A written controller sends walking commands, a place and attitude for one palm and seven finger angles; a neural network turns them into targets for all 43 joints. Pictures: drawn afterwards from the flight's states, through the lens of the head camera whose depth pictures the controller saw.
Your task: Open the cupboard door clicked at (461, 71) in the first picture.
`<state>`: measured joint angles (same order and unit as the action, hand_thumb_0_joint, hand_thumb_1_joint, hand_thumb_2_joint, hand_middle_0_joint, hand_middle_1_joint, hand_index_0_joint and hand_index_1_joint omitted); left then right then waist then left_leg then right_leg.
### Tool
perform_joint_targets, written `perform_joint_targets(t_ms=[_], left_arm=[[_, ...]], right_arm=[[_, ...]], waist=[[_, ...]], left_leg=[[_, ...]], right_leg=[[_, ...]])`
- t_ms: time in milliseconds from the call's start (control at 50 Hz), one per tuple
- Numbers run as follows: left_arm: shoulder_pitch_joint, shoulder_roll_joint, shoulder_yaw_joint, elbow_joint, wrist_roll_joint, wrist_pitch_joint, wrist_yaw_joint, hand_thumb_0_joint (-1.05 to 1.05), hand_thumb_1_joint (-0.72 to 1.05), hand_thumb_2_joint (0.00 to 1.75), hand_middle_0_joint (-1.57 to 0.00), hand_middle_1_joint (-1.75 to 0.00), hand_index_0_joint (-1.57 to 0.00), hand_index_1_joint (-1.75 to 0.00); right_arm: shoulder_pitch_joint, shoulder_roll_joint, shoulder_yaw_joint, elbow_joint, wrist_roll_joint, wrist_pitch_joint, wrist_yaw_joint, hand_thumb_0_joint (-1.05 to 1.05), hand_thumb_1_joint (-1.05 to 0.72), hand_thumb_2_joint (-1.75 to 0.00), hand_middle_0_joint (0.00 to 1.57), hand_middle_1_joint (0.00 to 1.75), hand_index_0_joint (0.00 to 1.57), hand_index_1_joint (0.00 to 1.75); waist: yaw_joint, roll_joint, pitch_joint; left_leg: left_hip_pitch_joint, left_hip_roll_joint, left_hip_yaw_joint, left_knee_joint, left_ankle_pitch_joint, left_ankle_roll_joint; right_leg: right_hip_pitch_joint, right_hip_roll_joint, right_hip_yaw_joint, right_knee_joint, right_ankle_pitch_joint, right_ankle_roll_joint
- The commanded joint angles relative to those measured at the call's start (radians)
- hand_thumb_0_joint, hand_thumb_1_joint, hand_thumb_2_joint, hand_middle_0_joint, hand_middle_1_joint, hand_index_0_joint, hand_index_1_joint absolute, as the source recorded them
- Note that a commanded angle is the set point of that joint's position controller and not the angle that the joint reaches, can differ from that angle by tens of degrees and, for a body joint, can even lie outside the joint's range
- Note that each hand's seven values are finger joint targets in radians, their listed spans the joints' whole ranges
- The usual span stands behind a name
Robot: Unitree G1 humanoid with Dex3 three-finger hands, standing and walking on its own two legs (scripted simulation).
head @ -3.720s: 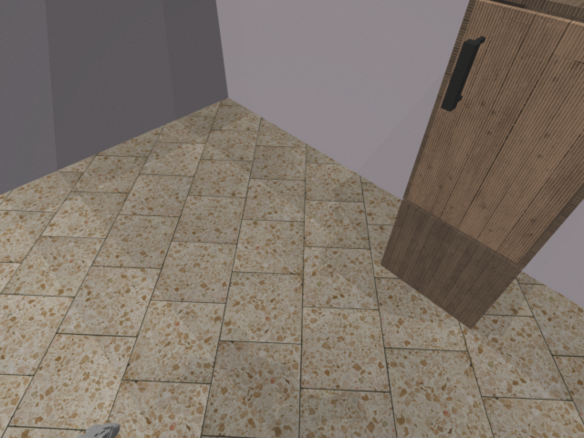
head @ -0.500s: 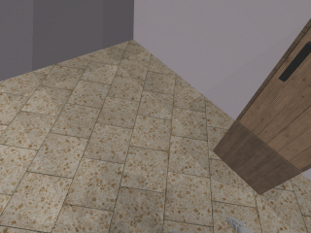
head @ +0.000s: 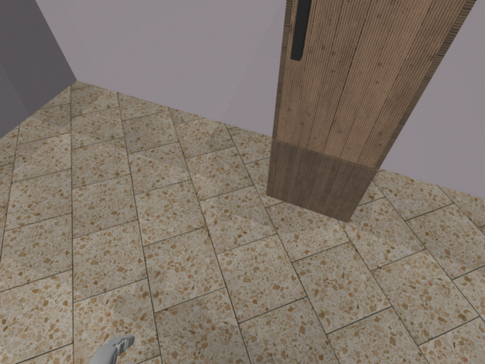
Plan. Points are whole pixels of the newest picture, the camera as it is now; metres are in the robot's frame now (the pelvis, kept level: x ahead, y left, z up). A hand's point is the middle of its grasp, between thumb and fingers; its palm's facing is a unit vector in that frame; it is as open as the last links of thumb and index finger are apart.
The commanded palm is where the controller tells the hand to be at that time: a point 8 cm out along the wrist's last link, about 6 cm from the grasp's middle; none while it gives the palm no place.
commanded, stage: turn to face it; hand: left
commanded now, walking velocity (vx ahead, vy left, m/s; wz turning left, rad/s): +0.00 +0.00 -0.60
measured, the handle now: (303, 24) +0.86 -0.15 +0.12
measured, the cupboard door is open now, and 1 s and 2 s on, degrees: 0 0 0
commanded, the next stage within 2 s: take the last steps up to it in 0.62 s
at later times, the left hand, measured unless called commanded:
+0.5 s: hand out of the picture +0.11 +0.22 -0.18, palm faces -0.16 -0.97 -0.20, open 7.4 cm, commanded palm none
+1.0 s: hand (149, 356) +0.16 +0.18 -0.15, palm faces -0.44 -0.88 -0.18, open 7.4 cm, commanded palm none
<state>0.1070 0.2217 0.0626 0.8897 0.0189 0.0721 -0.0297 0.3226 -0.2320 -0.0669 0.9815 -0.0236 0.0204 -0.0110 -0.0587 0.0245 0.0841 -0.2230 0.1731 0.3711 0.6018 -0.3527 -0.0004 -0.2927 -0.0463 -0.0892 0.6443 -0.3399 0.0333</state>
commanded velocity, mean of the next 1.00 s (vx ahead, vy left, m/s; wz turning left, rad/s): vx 0.09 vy -0.02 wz -0.29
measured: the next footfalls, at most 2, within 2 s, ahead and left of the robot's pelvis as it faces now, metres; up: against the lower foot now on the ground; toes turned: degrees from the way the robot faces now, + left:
right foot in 0.02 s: +0.03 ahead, -0.12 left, +0.00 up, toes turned -6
left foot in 0.46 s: +0.08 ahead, +0.12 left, +0.00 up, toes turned -9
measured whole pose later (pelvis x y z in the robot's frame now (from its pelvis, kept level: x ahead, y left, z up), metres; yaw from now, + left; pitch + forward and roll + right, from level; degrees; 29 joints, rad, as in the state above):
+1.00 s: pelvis +0.01 +0.04 +0.02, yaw -24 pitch +0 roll -1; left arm 0.18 0.18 0.05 1.02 0.03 0.06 -0.03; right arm 0.39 -0.19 -0.05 1.07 -0.04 -0.01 -0.02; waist -0.08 0.03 0.01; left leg -0.18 0.07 0.25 0.42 -0.24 0.04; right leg -0.30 -0.05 -0.06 0.72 -0.44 0.02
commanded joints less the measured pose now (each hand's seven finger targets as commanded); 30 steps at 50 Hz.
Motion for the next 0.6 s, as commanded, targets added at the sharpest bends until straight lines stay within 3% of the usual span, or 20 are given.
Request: perform_joint_targets(t_ms=[0, 20, 40, 60, 120, 160, 200, 300, 340, 380, 400, 420, 440, 460, 480, 500, 520, 540, 580], left_arm=[[0.219, 0.304, 0.07, -0.017, -0.002, -0.057, 0.043, 0.0, 0.9, 0.9, -0.2, -0.3, -0.2, -0.3], [0.213, 0.28, 0.066, -0.015, -0.007, -0.053, 0.051, 0.0, 0.9, 0.9, -0.2, -0.3, -0.2, -0.3], [0.162, 0.246, 0.063, -0.031, -0.008, -0.055, 0.054, 0.0, 0.9, 0.9, -0.2, -0.3, -0.2, -0.3], [0.106, 0.224, 0.06, -0.042, -0.007, -0.053, 0.056, 0.0, 0.9, 0.9, -0.2, -0.3, -0.2, -0.3], [0.047, 0.175, 0.039, -0.058, -0.008, -0.062, 0.047, 0.0, 0.9, 0.9, -0.2, -0.3, -0.2, -0.3], [0.048, 0.178, 0.04, -0.054, -0.005, -0.066, 0.043, 0.0, 0.9, 0.9, -0.2, -0.3, -0.2, -0.3], [0.074, 0.182, 0.041, -0.049, -0.004, -0.065, 0.04, 0.0, 0.9, 0.9, -0.2, -0.3, -0.2, -0.3], [0.108, 0.194, 0.049, -0.04, 0.007, -0.058, 0.043, 0.0, 0.9, 0.9, -0.2, -0.3, -0.2, -0.3], [0.099, 0.202, 0.053, -0.044, 0.008, -0.053, 0.043, 0.0, 0.9, 0.9, -0.2, -0.3, -0.2, -0.3], [0.066, 0.198, 0.056, -0.047, 0.008, -0.048, 0.047, 0.0, 0.9, 0.9, -0.2, -0.3, -0.2, -0.3], [0.044, 0.193, 0.054, -0.049, 0.002, -0.044, 0.046, 0.0, 0.9, 0.9, -0.2, -0.3, -0.2, -0.3], [0.047, 0.157, 0.046, -0.056, -0.006, -0.039, 0.044, 0.0, 0.9, 0.9, -0.2, -0.3, -0.2, -0.3], [0.095, 0.093, 0.036, -0.065, -0.017, -0.033, 0.038, 0.0, 0.9, 0.9, -0.2, -0.3, -0.2, -0.3], [0.106, 0.083, 0.031, -0.067, -0.009, -0.033, 0.036, 0.0, 0.9, 0.9, -0.2, -0.3, -0.2, -0.3], [0.098, 0.111, 0.04, -0.051, 0.003, -0.026, 0.038, 0.0, 0.9, 0.9, -0.2, -0.3, -0.2, -0.3], [0.102, 0.128, 0.052, -0.025, 0.011, -0.016, 0.036, 0.0, 0.9, 0.9, -0.2, -0.3, -0.2, -0.3], [0.108, 0.132, 0.058, -0.013, 0.013, -0.015, 0.025, 0.0, 0.9, 0.9, -0.2, -0.3, -0.2, -0.3], [0.127, 0.115, 0.054, -0.003, 0.013, -0.017, 0.019, 0.0, 0.9, 0.9, -0.2, -0.3, -0.2, -0.3], [0.16, 0.091, 0.046, 0.024, 0.008, -0.017, 0.017, 0.0, 0.9, 0.9, -0.2, -0.3, -0.2, -0.3]], right_arm=[[-0.075, -0.07, -0.004, -0.144, 0.006, -0.008, 0.0, 0.0, -0.9, -0.9, 0.2, 0.3, 0.2, 0.3], [-0.077, -0.087, -0.009, -0.142, 0.01, 0.001, -0.01, 0.0, -0.9, -0.9, 0.2, 0.3, 0.2, 0.3], [-0.085, -0.079, -0.01, -0.135, 0.01, 0.008, -0.011, 0.0, -0.9, -0.9, 0.2, 0.3, 0.2, 0.3], [-0.097, -0.091, -0.013, -0.125, 0.008, 0.011, -0.01, 0.0, -0.9, -0.9, 0.2, 0.3, 0.2, 0.3], [-0.06, -0.095, -0.02, -0.09, 0.002, 0.016, -0.009, 0.0, -0.9, -0.9, 0.2, 0.3, 0.2, 0.3], [-0.051, -0.092, -0.022, -0.083, 0.003, 0.018, -0.009, 0.0, -0.9, -0.9, 0.2, 0.3, 0.2, 0.3], [-0.077, -0.089, -0.021, -0.092, 0.001, 0.018, -0.009, 0.0, -0.9, -0.9, 0.2, 0.3, 0.2, 0.3], [-0.158, -0.075, -0.013, -0.13, 0.01, 0.004, -0.012, 0.0, -0.9, -0.9, 0.2, 0.3, 0.2, 0.3], [-0.159, -0.069, -0.011, -0.135, 0.015, -0.001, -0.014, 0.0, -0.9, -0.9, 0.2, 0.3, 0.2, 0.3], [-0.098, -0.064, -0.009, -0.123, 0.02, -0.011, -0.02, 0.0, -0.9, -0.9, 0.2, 0.3, 0.2, 0.3], [-0.049, -0.067, -0.009, -0.106, 0.022, -0.015, -0.023, 0.0, -0.9, -0.9, 0.2, 0.3, 0.2, 0.3], [-0.014, -0.095, -0.011, -0.092, 0.02, -0.025, -0.028, 0.0, -0.9, -0.9, 0.2, 0.3, 0.2, 0.3], [-0.013, -0.186, -0.024, -0.099, 0.009, -0.034, -0.029, 0.0, -0.9, -0.9, 0.2, 0.3, 0.2, 0.3], [-0.019, -0.24, -0.033, -0.118, 0.009, -0.025, -0.026, 0.0, -0.9, -0.9, 0.2, 0.3, 0.2, 0.3], [-0.052, -0.214, -0.025, -0.129, -0.001, -0.021, -0.025, 0.0, -0.9, -0.9, 0.2, 0.3, 0.2, 0.3], [-0.115, -0.152, -0.01, -0.131, -0.001, -0.026, -0.032, 0.0, -0.9, -0.9, 0.2, 0.3, 0.2, 0.3], [-0.155, -0.133, 0.001, -0.144, -0.003, -0.026, -0.034, 0.0, -0.9, -0.9, 0.2, 0.3, 0.2, 0.3], [-0.161, -0.123, 0.005, -0.147, -0.004, -0.029, -0.035, 0.0, -0.9, -0.9, 0.2, 0.3, 0.2, 0.3], [-0.133, -0.109, 0.005, -0.129, 0.002, -0.038, -0.038, 0.0, -0.9, -0.9, 0.2, 0.3, 0.2, 0.3]], waist=[[0.137, -0.322, -0.204], [0.124, -0.224, -0.201], [0.103, -0.214, -0.163], [0.086, -0.236, -0.133], [0.041, -0.173, -0.077], [0.036, -0.163, -0.081], [0.05, -0.167, -0.08], [0.078, -0.184, -0.108], [0.076, -0.2, -0.12], [0.046, -0.208, -0.148], [0.021, -0.202, -0.153], [0.007, -0.114, -0.162], [0.017, 0.159, -0.185], [0.023, 0.3, -0.156], [0.021, 0.22, -0.116], [0.048, 0.216, -0.053], [0.068, 0.161, -0.017], [0.076, 0.129, -0.026], [0.076, 0.124, -0.078]], left_leg=[[-0.397, -0.033, -0.203, 0.48, -0.304, -0.091], [-0.397, -0.018, -0.31, 0.558, -0.262, -0.079], [-0.414, -0.011, -0.338, 0.572, -0.186, -0.082], [-0.419, -0.012, -0.347, 0.587, -0.13, -0.088], [-0.352, -0.025, -0.348, 0.556, -0.011, -0.108], [-0.327, -0.044, -0.345, 0.523, 0.015, -0.111], [-0.326, -0.059, -0.347, 0.494, 0.017, -0.111], [-0.27, -0.094, -0.34, 0.301, -0.051, -0.1], [-0.203, -0.116, -0.332, 0.206, -0.063, -0.087], [-0.093, -0.13, -0.33, 0.045, -0.019, -0.073], [0.009, -0.136, -0.32, -0.076, 0.083, -0.067], [0.139, -0.1, -0.344, -0.199, 0.168, -0.053], [0.249, 0.132, -0.594, -0.303, 0.249, 0.018], [0.179, 0.297, -0.718, -0.326, 0.345, 0.106], [0.051, 0.296, -0.704, -0.342, 0.265, 0.143], [-0.047, 0.223, -0.629, -0.381, 0.198, 0.11], [-0.063, 0.168, -0.562, -0.373, 0.185, 0.102], [-0.027, 0.125, -0.493, -0.355, 0.241, 0.093], [0.057, 0.094, -0.408, -0.328, 0.371, 0.08]], right_leg=[[0.362, -0.38, 0.506, -0.271, 0.828, -0.22], [0.331, -0.368, 0.415, -0.255, 0.796, -0.256], [0.277, -0.295, 0.379, -0.279, 0.671, -0.225], [0.246, -0.252, 0.37, -0.286, 0.615, -0.2], [0.137, -0.18, 0.266, -0.289, 0.614, -0.171], [0.119, -0.159, 0.264, -0.295, 0.556, -0.167], [0.112, -0.153, 0.304, -0.303, 0.489, -0.179], [0.137, -0.161, 0.393, -0.271, 0.496, -0.219], [0.114, -0.157, 0.416, -0.253, 0.515, -0.218], [0.086, -0.147, 0.433, -0.203, 0.531, -0.195], [0.031, -0.121, 0.418, -0.171, 0.479, -0.16], [-0.055, -0.055, 0.369, -0.103, 0.38, -0.113], [-0.22, 0.076, 0.259, 0.074, 0.058, -0.047], [-0.269, 0.099, 0.143, 0.293, -0.267, -0.004], [-0.238, 0.061, 0.188, 0.428, -0.259, 0.001], [-0.226, 0.045, 0.204, 0.481, -0.173, 0.014], [-0.227, 0.042, 0.176, 0.528, -0.121, 0.013], [-0.241, 0.041, 0.16, 0.553, -0.071, 0.016], [-0.25, 0.035, 0.144, 0.565, -0.019, 0.029]])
